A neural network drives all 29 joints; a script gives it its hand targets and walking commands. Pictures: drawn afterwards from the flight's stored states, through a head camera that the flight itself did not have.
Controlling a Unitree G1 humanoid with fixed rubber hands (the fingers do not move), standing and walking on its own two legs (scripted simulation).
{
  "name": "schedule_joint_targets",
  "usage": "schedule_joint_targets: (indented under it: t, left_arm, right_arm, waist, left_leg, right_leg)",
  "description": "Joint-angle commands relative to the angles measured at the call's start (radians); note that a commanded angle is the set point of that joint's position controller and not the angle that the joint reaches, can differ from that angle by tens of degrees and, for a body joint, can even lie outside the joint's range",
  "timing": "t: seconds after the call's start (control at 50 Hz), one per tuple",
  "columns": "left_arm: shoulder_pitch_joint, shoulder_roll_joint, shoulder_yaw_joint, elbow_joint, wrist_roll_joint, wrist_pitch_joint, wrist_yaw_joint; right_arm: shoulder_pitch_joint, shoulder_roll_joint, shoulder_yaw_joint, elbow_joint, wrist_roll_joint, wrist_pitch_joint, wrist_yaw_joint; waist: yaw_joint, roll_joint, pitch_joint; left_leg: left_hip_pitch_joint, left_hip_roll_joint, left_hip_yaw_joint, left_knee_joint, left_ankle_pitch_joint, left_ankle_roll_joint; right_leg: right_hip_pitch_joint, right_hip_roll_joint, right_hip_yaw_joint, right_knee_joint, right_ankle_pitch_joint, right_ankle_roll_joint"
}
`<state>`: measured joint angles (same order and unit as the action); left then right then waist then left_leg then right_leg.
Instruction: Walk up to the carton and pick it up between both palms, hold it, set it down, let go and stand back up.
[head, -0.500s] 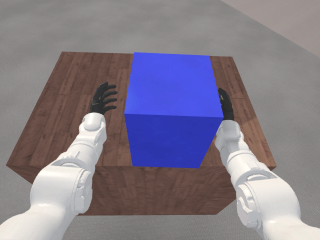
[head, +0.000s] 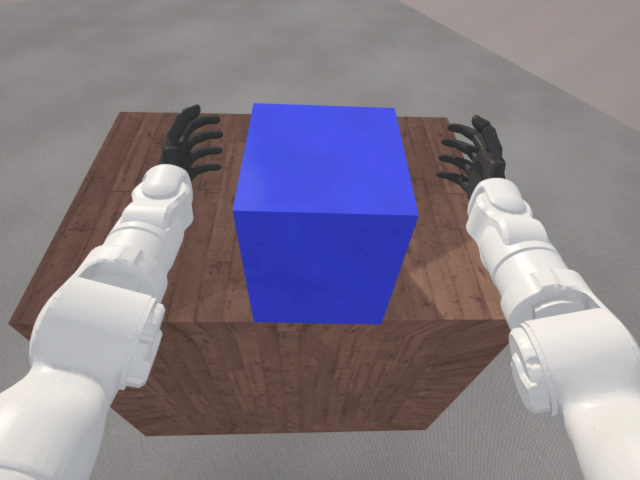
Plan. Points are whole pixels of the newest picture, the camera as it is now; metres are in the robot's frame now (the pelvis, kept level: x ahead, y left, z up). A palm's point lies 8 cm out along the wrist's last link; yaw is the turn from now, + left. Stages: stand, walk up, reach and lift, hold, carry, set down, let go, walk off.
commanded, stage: set down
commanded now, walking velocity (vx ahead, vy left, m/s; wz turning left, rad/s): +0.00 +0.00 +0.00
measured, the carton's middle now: (320, 220) +0.48 +0.00 +0.04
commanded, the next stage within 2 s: none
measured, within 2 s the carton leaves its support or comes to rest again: neither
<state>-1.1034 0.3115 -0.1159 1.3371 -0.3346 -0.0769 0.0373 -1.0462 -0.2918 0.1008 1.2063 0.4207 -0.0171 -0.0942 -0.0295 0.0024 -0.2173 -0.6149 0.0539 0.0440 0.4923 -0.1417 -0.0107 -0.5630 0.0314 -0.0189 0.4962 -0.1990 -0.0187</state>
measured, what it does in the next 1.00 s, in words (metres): stands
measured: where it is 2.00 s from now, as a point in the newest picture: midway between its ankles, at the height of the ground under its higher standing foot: outside the picture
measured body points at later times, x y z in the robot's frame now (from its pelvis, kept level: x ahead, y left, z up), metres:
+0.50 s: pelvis +0.01 +0.00 +0.01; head +0.02 +0.02 +0.46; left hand +0.48 +0.20 +0.23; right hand +0.46 -0.18 +0.22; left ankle +0.05 +0.13 -0.73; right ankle +0.01 -0.10 -0.73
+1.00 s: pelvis +0.00 +0.00 +0.01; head -0.01 +0.02 +0.46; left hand +0.41 +0.22 +0.15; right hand +0.41 -0.17 +0.15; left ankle +0.05 +0.13 -0.73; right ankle +0.01 -0.10 -0.73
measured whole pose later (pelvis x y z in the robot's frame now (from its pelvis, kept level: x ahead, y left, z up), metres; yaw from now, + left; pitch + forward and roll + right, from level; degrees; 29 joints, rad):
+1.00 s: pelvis +0.00 +0.00 +0.01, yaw +1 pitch +0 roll -1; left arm -0.73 0.34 0.06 0.71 -0.22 0.35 0.02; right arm -0.71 -0.20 -0.01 0.71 0.32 0.25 -0.17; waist -0.03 -0.03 -0.03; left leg -0.26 0.04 0.04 0.37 -0.12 -0.01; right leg -0.19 0.03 -0.03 0.35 -0.17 -0.02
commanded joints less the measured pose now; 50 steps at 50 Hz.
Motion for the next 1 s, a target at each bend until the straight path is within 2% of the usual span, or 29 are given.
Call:
schedule_joint_targets:
  t: [0.0,0.02,0.04,0.06,0.08,0.1,0.12,0.14,0.16,0.24,0.26,0.3,0.32,0.34,0.38,0.4,0.44,0.46,0.48,0.5,0.58,0.6,0.68,0.76,0.86,0.9,0.92,0.94,0.98]
  left_arm:
    - [-0.434,0.191,0.065,-0.147,0.028,0.041,-0.018]
    - [-0.413,0.190,0.067,-0.146,0.044,0.064,-0.026]
    - [-0.434,0.217,0.096,-0.247,0.045,0.080,-0.028]
    - [-0.439,0.224,0.103,-0.212,0.060,0.099,-0.030]
    - [-0.446,0.216,0.102,-0.245,0.068,0.108,-0.030]
    - [-0.443,0.198,0.090,-0.234,0.060,0.118,-0.030]
    - [-0.472,0.211,0.086,-0.296,0.056,0.128,-0.024]
    - [-0.487,0.206,0.071,-0.292,0.050,0.141,-0.019]
    - [-0.497,0.200,0.063,-0.397,0.045,0.157,-0.014]
    - [-0.526,0.199,0.076,-0.383,0.042,0.233,0.006]
    - [-0.522,0.185,0.053,-0.387,0.046,0.253,0.009]
    - [-0.506,0.189,0.079,-0.427,0.050,0.277,0.010]
    - [-0.519,0.187,0.082,-0.466,0.050,0.297,0.017]
    - [-0.469,0.181,0.096,-0.384,0.071,0.315,0.008]
    - [-0.485,0.204,0.110,-0.539,0.057,0.347,0.005]
    - [-0.454,0.193,0.116,-0.461,0.072,0.363,-0.004]
    - [-0.404,0.198,0.134,-0.490,0.106,0.390,-0.016]
    - [-0.418,0.222,0.156,-0.517,0.107,0.400,-0.015]
    - [-0.368,0.208,0.156,-0.526,0.118,0.410,-0.016]
    - [-0.370,0.222,0.174,-0.514,0.128,0.421,-0.014]
    - [-0.333,0.223,0.181,-0.548,0.136,0.452,-0.014]
    - [-0.292,0.211,0.177,-0.549,0.130,0.454,-0.015]
    - [-0.290,0.215,0.188,-0.599,0.114,0.414,-0.016]
    - [-0.101,0.169,0.208,-0.704,0.147,0.403,-0.041]
    - [-0.157,0.193,0.221,-0.793,0.135,0.385,-0.032]
    - [-0.183,0.188,0.202,-0.802,0.107,0.378,-0.023]
    - [-0.162,0.170,0.187,-0.845,0.103,0.370,-0.010]
    - [-0.107,0.161,0.198,-0.790,0.108,0.379,-0.010]
    - [-0.043,0.152,0.214,-0.897,0.131,0.379,-0.017]
  right_arm:
    - [-0.445,-0.104,0.009,-0.148,0.008,0.031,-0.036]
    - [-0.412,-0.113,-0.019,-0.129,-0.009,0.048,-0.052]
    - [-0.433,-0.126,-0.024,-0.227,0.004,0.051,-0.066]
    - [-0.431,-0.104,-0.023,-0.194,-0.010,0.072,-0.076]
    - [-0.454,-0.115,-0.046,-0.225,-0.025,0.076,-0.083]
    - [-0.439,-0.100,-0.062,-0.220,-0.031,0.087,-0.089]
    - [-0.459,-0.109,-0.078,-0.286,-0.039,0.087,-0.093]
    - [-0.448,-0.091,-0.078,-0.271,-0.048,0.107,-0.095]
    - [-0.457,-0.115,-0.104,-0.342,-0.052,0.117,-0.097]
    - [-0.479,-0.115,-0.120,-0.295,-0.057,0.191,-0.092]
    - [-0.446,-0.115,-0.136,-0.264,-0.066,0.208,-0.090]
    - [-0.463,-0.128,-0.130,-0.304,-0.051,0.218,-0.088]
    - [-0.466,-0.142,-0.142,-0.302,-0.057,0.231,-0.089]
    - [-0.447,-0.119,-0.122,-0.242,-0.055,0.242,-0.088]
    - [-0.460,-0.172,-0.134,-0.385,-0.032,0.242,-0.092]
    - [-0.447,-0.151,-0.112,-0.318,-0.035,0.253,-0.093]
    - [-0.404,-0.168,-0.120,-0.330,-0.028,0.260,-0.095]
    - [-0.455,-0.180,-0.107,-0.391,-0.009,0.262,-0.095]
    - [-0.390,-0.173,-0.109,-0.355,-0.013,0.269,-0.094]
    - [-0.400,-0.161,-0.080,-0.355,0.010,0.278,-0.089]
    - [-0.392,-0.157,-0.050,-0.393,0.040,0.294,-0.068]
    - [-0.338,-0.145,-0.039,-0.377,0.039,0.298,-0.065]
    - [-0.315,-0.112,-0.030,-0.464,0.040,0.271,-0.044]
    - [-0.132,-0.101,-0.056,-0.538,0.000,0.240,-0.054]
    - [-0.165,-0.090,-0.146,-0.643,-0.079,0.219,-0.075]
    - [-0.176,-0.068,-0.171,-0.682,-0.103,0.221,-0.074]
    - [-0.139,-0.065,-0.188,-0.701,-0.110,0.219,-0.070]
    - [-0.095,-0.035,-0.158,-0.675,-0.117,0.231,-0.068]
    - [-0.025,-0.052,-0.176,-0.756,-0.123,0.226,-0.077]
  waist:
    - [0.010,-0.072,-0.497]
    - [-0.024,-0.057,-0.476]
    - [0.001,-0.049,-0.555]
    - [-0.020,-0.053,-0.485]
    - [-0.001,-0.027,-0.519]
    - [-0.027,-0.007,-0.511]
    - [-0.008,0.034,-0.554]
    - [-0.030,0.032,-0.506]
    - [-0.034,0.065,-0.583]
    - [-0.029,0.081,-0.506]
    - [-0.056,0.112,-0.478]
    - [-0.029,0.107,-0.505]
    - [-0.059,0.123,-0.497]
    - [-0.053,0.091,-0.433]
    - [-0.063,0.097,-0.522]
    - [-0.065,0.070,-0.445]
    - [-0.067,0.088,-0.410]
    - [-0.037,0.062,-0.435]
    - [-0.051,0.065,-0.381]
    - [-0.014,0.041,-0.343]
    - [0.012,0.033,-0.274]
    - [-0.003,0.009,-0.245]
    - [0.035,-0.014,-0.292]
    - [-0.005,0.013,-0.299]
    - [-0.016,0.043,-0.247]
    - [-0.019,0.011,-0.225]
    - [-0.017,0.053,-0.261]
    - [-0.007,0.022,-0.192]
    - [-0.016,0.049,-0.284]
  left_leg:
    - [0.339,-0.059,-0.014,-0.025,0.132,0.023]
    - [0.329,-0.063,-0.014,-0.036,0.118,0.022]
    - [0.349,-0.068,-0.002,-0.043,0.145,0.018]
    - [0.335,-0.067,-0.010,-0.054,0.112,0.016]
    - [0.347,-0.064,-0.004,-0.057,0.128,0.012]
    - [0.380,-0.061,-0.008,-0.057,0.130,0.005]
    - [0.414,-0.063,0.001,-0.056,0.139,-0.007]
    - [0.428,-0.059,-0.004,-0.055,0.130,-0.009]
    - [0.483,-0.053,-0.008,-0.043,0.185,-0.023]
    - [0.568,-0.042,-0.024,-0.043,0.153,-0.029]
    - [0.596,-0.037,-0.026,-0.051,0.176,-0.041]
    - [0.617,-0.040,-0.027,-0.040,0.212,-0.040]
    - [0.633,-0.041,-0.026,-0.034,0.250,-0.051]
    - [0.620,-0.041,-0.038,-0.028,0.236,-0.042]
    - [0.679,-0.045,-0.031,-0.036,0.342,-0.051]
    - [0.663,-0.049,-0.042,-0.036,0.324,-0.042]
    - [0.660,-0.047,-0.037,-0.048,0.341,-0.048]
    - [0.674,-0.046,-0.033,-0.055,0.331,-0.042]
    - [0.658,-0.049,-0.032,-0.066,0.324,-0.040]
    - [0.643,-0.048,-0.031,-0.083,0.304,-0.029]
    - [0.626,-0.041,-0.019,-0.106,0.255,-0.014]
    - [0.638,-0.041,-0.020,-0.111,0.241,-0.007]
    - [0.626,-0.039,-0.007,-0.121,0.179,0.011]
    - [0.675,-0.048,-0.005,-0.104,0.263,0.003]
    - [0.619,-0.056,-0.001,-0.132,0.080,0.007]
    - [0.606,-0.056,-0.003,-0.142,-0.002,0.008]
    - [0.632,-0.053,-0.002,-0.138,0.004,-0.001]
    - [0.605,-0.055,-0.003,-0.137,-0.008,0.011]
    - [0.631,-0.059,0.000,-0.128,0.060,0.002]
  right_leg:
    - [0.288,-0.024,0.020,-0.071,0.335,0.070]
    - [0.325,-0.022,0.026,-0.074,0.350,0.074]
    - [0.368,-0.020,0.030,-0.075,0.401,0.080]
    - [0.369,-0.019,0.026,-0.076,0.389,0.080]
    - [0.378,-0.015,0.024,-0.079,0.379,0.074]
    - [0.337,-0.008,0.009,-0.086,0.345,0.066]
    - [0.322,-0.010,0.006,-0.103,0.324,0.063]
    - [0.284,-0.008,0.000,-0.115,0.296,0.055]
    - [0.277,-0.003,-0.005,-0.116,0.328,0.048]
    - [0.196,0.009,-0.027,-0.153,0.202,0.028]
    - [0.174,0.016,-0.037,-0.161,0.204,0.024]
    - [0.192,0.018,-0.035,-0.163,0.231,0.026]
    - [0.199,0.021,-0.035,-0.161,0.275,0.025]
    - [0.203,0.017,-0.038,-0.160,0.258,0.029]
    - [0.305,0.024,-0.033,-0.160,0.401,0.041]
    - [0.309,0.020,-0.035,-0.162,0.404,0.049]
    - [0.363,0.024,-0.029,-0.168,0.427,0.047]
    - [0.382,0.025,-0.027,-0.173,0.418,0.053]
    - [0.392,0.029,-0.029,-0.171,0.421,0.054]
    - [0.404,0.026,-0.024,-0.179,0.395,0.052]
    - [0.408,0.025,-0.020,-0.190,0.324,0.052]
    - [0.395,0.026,-0.016,-0.198,0.316,0.053]
    - [0.380,0.020,-0.011,-0.202,0.228,0.054]
    - [0.438,0.017,-0.007,-0.200,0.338,0.051]
    - [0.371,0.011,-0.008,-0.210,0.126,0.043]
    - [0.324,0.004,-0.008,-0.226,0.045,0.044]
    - [0.314,0.006,-0.012,-0.213,0.035,0.035]
    - [0.323,0.002,-0.004,-0.218,0.039,0.032]
    - [0.377,0.004,0.003,-0.205,0.101,0.042]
